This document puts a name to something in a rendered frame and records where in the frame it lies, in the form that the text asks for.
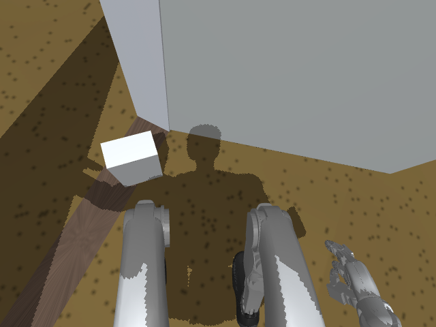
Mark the right robot arm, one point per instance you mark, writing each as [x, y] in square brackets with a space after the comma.
[376, 312]

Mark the right robot hand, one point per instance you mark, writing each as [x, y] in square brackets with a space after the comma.
[359, 282]

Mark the right robot foot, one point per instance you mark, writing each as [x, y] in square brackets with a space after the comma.
[238, 281]

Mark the carton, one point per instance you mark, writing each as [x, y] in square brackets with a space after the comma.
[132, 159]

